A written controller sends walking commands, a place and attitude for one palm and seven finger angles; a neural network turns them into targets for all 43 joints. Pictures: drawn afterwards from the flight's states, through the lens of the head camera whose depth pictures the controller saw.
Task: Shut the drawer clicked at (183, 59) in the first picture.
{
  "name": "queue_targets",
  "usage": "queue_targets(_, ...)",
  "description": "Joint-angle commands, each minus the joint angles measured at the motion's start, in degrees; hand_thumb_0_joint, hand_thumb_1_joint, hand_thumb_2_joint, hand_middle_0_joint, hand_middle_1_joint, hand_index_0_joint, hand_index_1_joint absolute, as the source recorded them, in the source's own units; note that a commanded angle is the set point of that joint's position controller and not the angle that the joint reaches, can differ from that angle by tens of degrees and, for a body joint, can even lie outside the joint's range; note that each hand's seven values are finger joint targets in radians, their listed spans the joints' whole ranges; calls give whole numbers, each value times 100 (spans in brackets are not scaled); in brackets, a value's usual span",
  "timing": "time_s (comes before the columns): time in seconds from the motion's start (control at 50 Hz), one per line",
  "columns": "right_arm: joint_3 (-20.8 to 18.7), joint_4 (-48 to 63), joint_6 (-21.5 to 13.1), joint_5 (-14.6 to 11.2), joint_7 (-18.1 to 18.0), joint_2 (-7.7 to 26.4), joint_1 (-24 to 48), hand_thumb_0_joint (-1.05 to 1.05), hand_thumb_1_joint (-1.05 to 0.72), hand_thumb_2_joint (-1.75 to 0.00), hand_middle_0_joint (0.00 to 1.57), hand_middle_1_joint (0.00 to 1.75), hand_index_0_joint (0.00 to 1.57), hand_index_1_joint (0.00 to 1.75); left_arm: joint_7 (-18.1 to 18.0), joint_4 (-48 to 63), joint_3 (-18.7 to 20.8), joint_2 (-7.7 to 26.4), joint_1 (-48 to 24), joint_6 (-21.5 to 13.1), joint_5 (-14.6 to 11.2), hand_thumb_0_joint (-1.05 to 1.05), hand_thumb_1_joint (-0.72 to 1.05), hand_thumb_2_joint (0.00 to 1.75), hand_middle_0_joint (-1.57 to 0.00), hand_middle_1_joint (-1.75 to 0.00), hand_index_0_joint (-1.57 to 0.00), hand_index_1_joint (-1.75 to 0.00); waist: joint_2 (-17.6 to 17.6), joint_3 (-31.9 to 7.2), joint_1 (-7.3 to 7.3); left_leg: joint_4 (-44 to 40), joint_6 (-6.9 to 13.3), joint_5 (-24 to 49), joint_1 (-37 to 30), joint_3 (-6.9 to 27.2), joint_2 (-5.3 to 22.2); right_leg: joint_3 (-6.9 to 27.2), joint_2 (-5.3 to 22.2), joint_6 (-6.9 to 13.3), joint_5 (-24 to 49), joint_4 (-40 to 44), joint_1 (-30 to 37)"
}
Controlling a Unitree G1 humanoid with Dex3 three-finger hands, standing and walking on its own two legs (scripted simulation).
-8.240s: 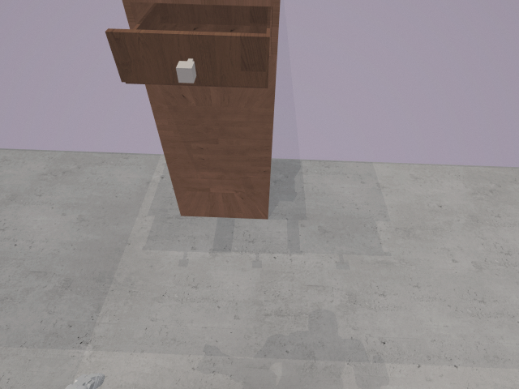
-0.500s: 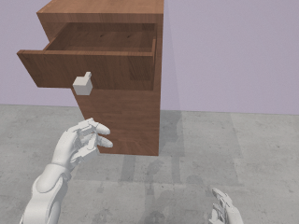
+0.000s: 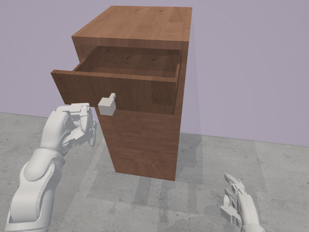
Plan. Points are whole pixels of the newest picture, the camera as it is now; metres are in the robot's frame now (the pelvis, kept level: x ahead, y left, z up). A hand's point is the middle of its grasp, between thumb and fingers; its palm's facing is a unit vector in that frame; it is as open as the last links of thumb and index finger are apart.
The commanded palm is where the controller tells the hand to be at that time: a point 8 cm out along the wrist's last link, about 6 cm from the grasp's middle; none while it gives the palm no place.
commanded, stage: raise the hand and make a fist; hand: left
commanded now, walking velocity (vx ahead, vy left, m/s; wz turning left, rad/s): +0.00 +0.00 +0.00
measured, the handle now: (109, 102) +0.44 +0.20 +0.12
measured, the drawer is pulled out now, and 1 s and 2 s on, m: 0.20 0.20 0.20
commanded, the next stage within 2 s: bring the fist close to the handle in 0.60 s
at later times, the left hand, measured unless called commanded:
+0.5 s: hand (89, 125) +0.26 +0.17 +0.20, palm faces -0.06 -1.00 -0.07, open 3.3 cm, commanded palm +0.23 +0.22 +0.22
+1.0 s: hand (95, 121) +0.29 +0.17 +0.19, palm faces -0.01 -1.00 -0.03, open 3.3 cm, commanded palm +0.26 +0.22 +0.19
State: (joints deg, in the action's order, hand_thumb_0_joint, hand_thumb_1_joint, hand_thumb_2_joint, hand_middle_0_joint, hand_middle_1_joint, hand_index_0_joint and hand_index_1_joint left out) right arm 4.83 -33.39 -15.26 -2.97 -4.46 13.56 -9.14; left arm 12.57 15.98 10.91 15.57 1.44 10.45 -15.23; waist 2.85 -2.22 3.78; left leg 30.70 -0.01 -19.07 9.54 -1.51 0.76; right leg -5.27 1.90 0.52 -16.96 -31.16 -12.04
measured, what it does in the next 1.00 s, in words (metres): stands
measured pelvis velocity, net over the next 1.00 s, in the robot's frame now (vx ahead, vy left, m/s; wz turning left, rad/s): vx -0.02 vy -0.01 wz -0.01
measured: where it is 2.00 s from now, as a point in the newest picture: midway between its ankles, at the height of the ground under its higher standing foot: outside the picture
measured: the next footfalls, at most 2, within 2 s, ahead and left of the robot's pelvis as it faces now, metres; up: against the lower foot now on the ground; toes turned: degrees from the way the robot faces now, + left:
none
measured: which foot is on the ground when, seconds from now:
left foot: down 0.00-1.00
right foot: down 0.00-1.00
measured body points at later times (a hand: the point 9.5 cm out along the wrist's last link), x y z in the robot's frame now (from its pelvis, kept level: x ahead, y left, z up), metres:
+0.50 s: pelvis -0.01 +0.00 +0.01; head -0.05 -0.03 +0.45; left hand +0.26 +0.22 +0.21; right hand +0.21 -0.21 -0.05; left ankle -0.03 +0.12 -0.73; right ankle +0.00 -0.11 -0.73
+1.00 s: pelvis -0.02 -0.01 +0.01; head -0.05 -0.03 +0.45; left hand +0.29 +0.22 +0.19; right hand +0.18 -0.22 -0.06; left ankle -0.03 +0.12 -0.73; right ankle +0.00 -0.11 -0.73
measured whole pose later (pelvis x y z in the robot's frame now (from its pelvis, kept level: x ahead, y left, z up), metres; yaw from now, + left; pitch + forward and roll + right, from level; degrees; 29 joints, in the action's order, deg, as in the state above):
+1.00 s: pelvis -0.02 -0.01 +0.01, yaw -1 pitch -4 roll +0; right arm 5.6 -36.5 -7.9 -3.5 -5.4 13.8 -8.6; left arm 11.2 3.2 12.8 16.1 -11.6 19.2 -14.4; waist 2.5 -0.2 2.4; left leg 26.1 -0.5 -15.2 6.6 -1.9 1.2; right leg -4.9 1.1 1.2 -13.1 -26.9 -9.5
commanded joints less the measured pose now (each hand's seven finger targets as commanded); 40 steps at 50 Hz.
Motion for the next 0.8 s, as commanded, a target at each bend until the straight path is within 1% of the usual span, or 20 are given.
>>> queue_targets(0.0,-187,844,-51,-82,-2,634,799,0,-90,-90,20,30,20,30,212,1028,568,833,-1301,394,-126,0,90,90,-140,-160,-140,-160,-244,-577,81,-518,122,2165,-198,128,-123,66,-171,32,2393,440,582)
queue_targets(0.04,-162,853,94,-99,-17,632,967,0,-90,-90,20,30,20,30,270,999,704,982,-1458,723,-142,0,90,90,-140,-160,-140,-160,-305,-546,110,-541,139,2086,-243,119,-144,100,-182,22,2316,543,578)
queue_targets(0.08,-129,912,194,-100,-32,605,1067,0,-90,-90,20,30,20,30,280,1321,904,1215,-1936,879,-158,0,90,90,-140,-160,-140,-160,-207,-869,111,-580,149,2129,-406,142,-162,126,-159,23,2315,563,755)
queue_targets(0.16,-82,918,204,-103,-49,545,1242,0,-90,-90,20,30,20,30,253,1773,997,1377,-2774,853,-223,0,90,90,-140,-160,-140,-160,-25,-1249,85,-604,150,2256,-766,180,-167,121,-175,23,2302,611,841)
queue_targets(0.18,-66,894,194,-109,-54,522,1260,0,-90,-90,20,30,20,30,256,1747,856,1247,-2970,833,-228,0,90,90,-140,-160,-140,-160,132,-1215,60,-647,136,2213,-841,195,-169,109,-181,36,2192,633,783)
queue_targets(0.22,-69,796,199,-125,-70,536,1195,0,-90,-90,20,30,20,30,291,1201,730,971,-2593,905,-298,0,90,90,-140,-160,-140,-160,-103,-941,45,-697,121,2076,-761,219,-151,60,-212,34,2073,669,652)
queue_targets(0.24,-85,735,209,-128,-64,581,1210,0,-90,-90,20,30,20,30,335,872,743,950,-2380,972,-323,0,90,90,-140,-160,-140,-160,-399,-769,63,-694,140,1986,-669,204,-154,101,-221,18,2037,760,602)
queue_targets(0.3,-72,690,366,-177,-56,633,1243,0,-90,-90,20,30,20,30,396,502,633,903,-2280,1325,-273,0,90,90,-140,-160,-140,-160,-314,-345,35,-770,145,1615,-379,187,-169,104,-180,19,1616,813,430)
queue_targets(0.34,-105,769,420,-187,-39,649,1367,0,-90,-90,20,30,20,30,312,659,610,991,-2450,1451,-180,0,90,90,-140,-160,-140,-160,-241,-399,71,-796,145,1478,-382,182,-184,177,-173,19,1337,893,432)
queue_targets(0.38,-104,929,396,-153,-15,585,1410,0,-90,-90,20,30,20,30,208,1199,665,1013,-2545,1397,-135,0,90,90,-140,-160,-140,-160,-133,-880,125,-773,156,1694,-556,207,-192,147,-152,40,1524,757,634)
queue_targets(0.42,-102,960,409,-109,2,567,1376,0,-90,-90,20,30,20,30,85,1557,966,1314,-2648,1190,-91,0,90,90,-140,-160,-140,-160,-130,-1263,158,-777,134,1847,-660,193,-187,139,-163,45,1639,694,848)
queue_targets(0.44,-113,977,385,-78,16,565,1386,0,-90,-90,20,30,20,30,25,1711,1154,1491,-2513,1046,-116,0,90,90,-140,-160,-140,-160,-201,-1324,203,-753,141,1895,-688,176,-169,189,-174,30,1686,733,902)
queue_targets(0.46,-98,985,373,-63,25,550,1353,0,-90,-90,20,30,20,30,-12,1872,1162,1473,-2536,905,-117,0,90,90,-140,-160,-140,-160,-62,-1372,183,-786,126,1912,-685,169,-163,165,-159,46,1685,700,949)
queue_targets(0.52,-98,886,361,-65,1,548,1306,0,-90,-90,20,30,20,30,-66,1627,1016,1234,-2550,744,-162,0,90,90,-140,-160,-140,-160,37,-969,95,-828,115,1758,-658,136,-140,146,-190,46,1579,809,707)
queue_targets(0.54,-119,807,374,-72,-12,583,1273,0,-90,-90,20,30,20,30,-80,1333,1123,1359,-2444,781,-153,0,90,90,-140,-160,-140,-160,-121,-760,99,-850,119,1603,-576,130,-122,167,-214,40,1367,933,614)
queue_targets(0.6,-96,709,417,-133,-79,634,1298,0,-90,-90,20,30,20,30,-15,763,826,1112,-2559,1060,-162,0,90,90,-140,-160,-140,-160,44,-104,-4,-935,130,1089,-322,142,-133,188,-200,38,740,1091,296)
queue_targets(0.64,-125,718,415,-165,-103,666,1332,0,-90,-90,20,30,20,30,46,629,606,967,-2647,1212,-121,0,90,90,-140,-160,-140,-160,-84,-80,-21,-964,149,943,-346,155,-153,197,-219,25,518,1155,223)
queue_targets(0.68,-120,781,379,-183,-122,645,1354,0,-90,-90,20,30,20,30,102,822,397,874,-2958,1262,-102,0,90,90,-140,-160,-140,-160,95,-377,-56,-933,170,977,-492,166,-185,213,-191,22,588,1087,300)
queue_targets(0.74,-140,735,347,-154,-145,668,1245,0,-90,-90,20,30,20,30,110,477,474,963,-2999,1157,-106,0,90,90,-140,-160,-140,-160,-424,-536,-81,-877,182,910,-476,185,-189,237,-216,-18,448,1123,311)
queue_targets(0.78,-151,725,334,-124,-160,665,1212,0,-90,-90,20,30,20,30,73,364,672,1107,-3120,1001,-118,0,90,90,-140,-160,-140,-160,-600,-723,-59,-850,188,895,-444,184,-194,264,-196,-31,368,1095,394)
